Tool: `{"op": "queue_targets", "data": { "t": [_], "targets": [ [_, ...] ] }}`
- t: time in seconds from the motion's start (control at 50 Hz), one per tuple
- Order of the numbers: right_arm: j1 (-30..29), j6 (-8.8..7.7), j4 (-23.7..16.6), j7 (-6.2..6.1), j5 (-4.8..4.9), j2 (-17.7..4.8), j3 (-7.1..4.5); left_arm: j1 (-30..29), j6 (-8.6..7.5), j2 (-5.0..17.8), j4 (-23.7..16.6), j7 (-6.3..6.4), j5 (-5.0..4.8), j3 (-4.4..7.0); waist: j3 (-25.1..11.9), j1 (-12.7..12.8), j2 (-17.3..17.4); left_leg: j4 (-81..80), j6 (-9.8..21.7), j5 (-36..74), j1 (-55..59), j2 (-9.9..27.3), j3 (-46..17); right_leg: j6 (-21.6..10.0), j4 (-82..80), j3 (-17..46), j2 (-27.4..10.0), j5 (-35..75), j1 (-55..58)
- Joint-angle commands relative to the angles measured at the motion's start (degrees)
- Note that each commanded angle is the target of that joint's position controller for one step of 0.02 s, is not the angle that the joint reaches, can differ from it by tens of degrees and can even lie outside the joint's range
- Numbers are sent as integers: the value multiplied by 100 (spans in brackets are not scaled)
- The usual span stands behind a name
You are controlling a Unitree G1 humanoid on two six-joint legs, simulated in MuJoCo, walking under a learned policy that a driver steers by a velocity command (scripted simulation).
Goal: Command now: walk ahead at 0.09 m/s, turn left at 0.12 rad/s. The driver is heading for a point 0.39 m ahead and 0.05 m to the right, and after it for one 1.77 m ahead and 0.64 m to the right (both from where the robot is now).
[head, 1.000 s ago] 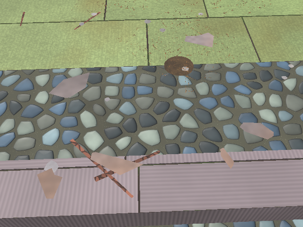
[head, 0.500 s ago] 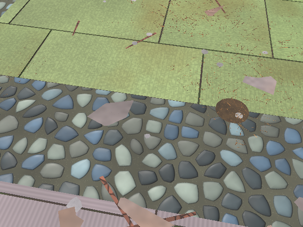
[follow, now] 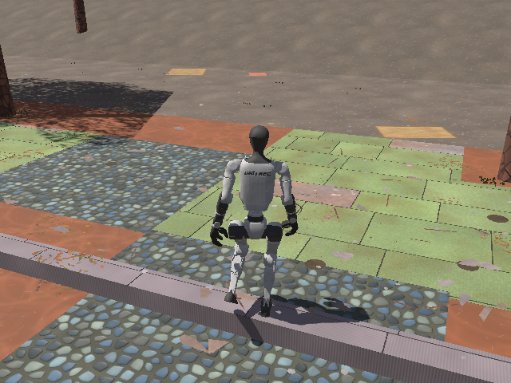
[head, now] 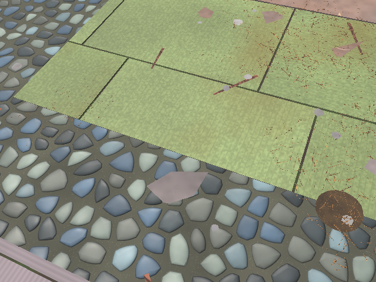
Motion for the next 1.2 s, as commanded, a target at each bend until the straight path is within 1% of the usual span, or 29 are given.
{"op": "queue_targets", "data": {
  "t": [0.02, 0.04, 0.08, 0.1, 0.14, 0.16, 0.18, 0.2, 0.24, 0.28, 0.32, 0.34, 0.36, 0.38, 0.4, 0.46, 0.6, 0.92, 0.94, 0.96, 0.98, 1.0, 1.02, 1.04, 1.06, 1.1, 1.16, 1.18, 1.2],
  "targets": [
    [503, -214, -182, 232, -15, -518, 51, -894, -424, 437, -497, -143, 197, -9, -1001, -255, -529, -657, -135, 1326, -851, 204, -710, -498, -2622, 2163, -964, -891, 849],
    [430, -256, -181, 322, 24, -641, -9, -671, -410, 709, -519, -207, 113, 76, -971, -109, -577, -589, -297, 899, -832, 171, -262, -454, -2930, 1828, -958, -797, 1138],
    [196, -292, -128, 306, 87, -597, -30, -412, -355, 464, -382, -275, 52, -34, -718, -21, -402, -947, -623, 622, -1063, 446, -415, -401, -3016, 1862, -1093, -550, 1339],
    [378, -306, 76, 332, -15, -497, -44, -668, -415, 162, -481, -349, -70, -184, -752, -197, -478, -1071, -680, 854, -479, 606, -373, -204, -2956, 1565, -957, -83, 1065],
    [535, -366, 252, 469, -117, -412, -77, -1290, -599, 229, -749, -448, -282, -282, -727, -543, -453, -2051, -890, 1126, 503, 988, 85, 64, -2885, 968, -733, 678, 653],
    [284, -121, -1, 115, 173, 88, 180, -376, -329, 317, -373, 19, -517, -168, -913, -113, -454, -3569, -697, 1178, 575, 1022, 446, -317, -3072, 1003, -843, 2254, 1514],
    [-281, -50, -164, -4, 213, 231, 243, 96, -225, 498, -259, 203, -440, -154, -885, 137, -537, -4155, -745, 954, 733, 1095, 597, -357, -3027, 1089, -1028, 3267, 2012],
    [-465, -4, -213, -44, 231, 211, 240, 241, -122, 685, -201, 265, -347, -87, -951, 271, -612, -4548, -771, 587, 868, 1058, 731, -344, -2935, 1076, -1094, 3755, 2444],
    [-547, 20, -172, -60, 250, -87, 132, 42, 45, 1044, -314, 238, -283, 76, -850, 347, -785, -5194, -753, 121, 1251, 1002, 853, -379, -2792, 1013, -1162, 3835, 2739],
    [-333, 8, -64, -83, 244, -262, 53, -130, 154, 922, -336, 155, -347, 76, -642, 244, -876, -5982, -661, 183, 1699, 966, 869, -439, -2713, 1123, -1235, 3760, 2831],
    [8, -46, 123, -113, 138, -453, -30, -117, 157, 773, -259, 71, -353, 53, -475, 65, -701, -6952, -363, 1260, 2697, 1048, 698, -299, -2550, 1070, -1001, 3247, 2487],
    [253, -68, 179, -166, 57, -695, -97, -107, 91, 622, -277, 22, -239, 1, -630, 30, -451, -6700, -210, 2343, 3419, 1361, 384, -211, -2386, 927, -774, 2684, 2108],
    [155, -21, 190, -197, 80, -934, -157, 326, 22, 450, -241, -56, -175, -29, -859, 427, 257, -6276, 145, 2887, 4160, 1553, 181, 26, -2525, 842, -449, 1821, 1499],
    [113, 27, 232, -171, 160, -559, -120, 196, 39, 372, -155, -55, -207, -79, -949, 267, 426, -6328, 259, 2055, 4012, 1432, 199, 109, -2710, 706, -333, 1152, 1651],
    [25, 56, 230, -136, 179, -375, -98, -186, 103, 508, -169, -49, -252, -62, -651, 95, 250, -6476, 156, 1461, 3692, 1256, 270, 82, -2759, 620, -256, 856, 1701],
    [-134, 18, 297, -111, 158, -439, -139, -397, 253, 637, -198, -60, -219, -50, -521, 86, 141, -6523, 29, 1433, 3535, 1138, 367, 46, -2729, 581, -282, 999, 1877],
    [-65, -10, 585, -144, 159, -574, -159, -284, 275, 834, 33, -50, -279, -48, -760, 54, -131, -6339, 59, 2300, 3839, 1087, 495, 128, -2577, 552, -369, 2069, 2354],
    [-139, 107, 1284, -219, 164, -537, -138, -5, 344, 790, 696, 42, -259, -101, -243, 24, -220, -6660, 23, 1443, 3811, 965, 621, 190, -2839, 534, -379, 1121, 2139],
    [-32, 119, 1378, -218, 176, -525, -142, 135, 345, 784, 783, 51, -274, -99, -327, 31, -229, -6650, 33, 707, 3829, 877, 699, 130, -2892, 523, -346, 458, 2158],
    [-132, 45, 1228, 133, -92, -887, -341, 419, 189, 1175, 821, -348, -81, 48, 235, 16, -331, -6802, -54, -1700, 3245, 740, 737, -324, -3563, 1080, -720, -1593, 1964],
    [-436, -4, 1178, 268, -169, -945, -419, 594, 49, 1543, 898, -496, 5, 240, 714, 285, -681, -6289, -161, -2135, 2310, 579, 953, -744, -3956, 1634, -1246, -2596, 2207],
    [-608, -22, 1090, 244, -243, -695, -398, 675, -86, 1647, 912, -457, 57, 335, 822, 407, -960, -5629, -262, -1822, 1587, 644, 1056, -1094, -4241, 2208, -1930, -2839, 2658],
    [-676, -56, 1037, 145, -288, -391, -319, 707, -213, 1264, 926, -341, 119, 249, 814, 460, -1058, -4906, -227, -1623, 1024, 1029, 610, -1212, -4442, 2721, -2493, -2466, 3076],
    [-726, -135, 955, 54, -220, -391, -345, 562, -363, 798, 845, -218, 89, 128, 596, 394, -939, -4098, -200, -1687, 671, 1057, 388, -1158, -4526, 2871, -2553, -1991, 3452],
    [-714, -204, 878, 3, -160, -393, -360, 159, -487, 631, 682, -109, 85, 62, 413, 238, -851, -3552, -184, -1654, 535, 1012, 287, -1057, -4537, 2636, -2367, -1559, 3648],
    [-644, -274, 828, 34, -188, -299, -318, -373, -524, 731, 468, -10, -6, 48, 254, 25, -554, -4197, -271, -1420, 1292, 992, 755, -695, -4547, 1722, -1582, -804, 3331],
    [-610, -332, 805, 181, -154, -54, -237, 41, -249, 1209, 647, -152, -170, 160, 449, -20, -594, -5979, -392, -1053, 3011, 744, 1326, -677, -4164, 1108, -1165, -79, 2409],
    [-317, -398, 955, 227, -116, -99, -235, 147, -128, 1372, 693, -238, -151, 209, 457, -76, -528, -6676, -356, -282, 3533, 658, 1383, -775, -3862, 1197, -1182, -19, 2242],
    [195, -475, 1182, 213, -59, -250, -272, 62, -32, 1459, 656, -322, -37, 258, 387, -212, -535, -6909, -299, 160, 4086, 690, 1183, -828, -3484, 1366, -1258, 264, 2031]
  ]
}}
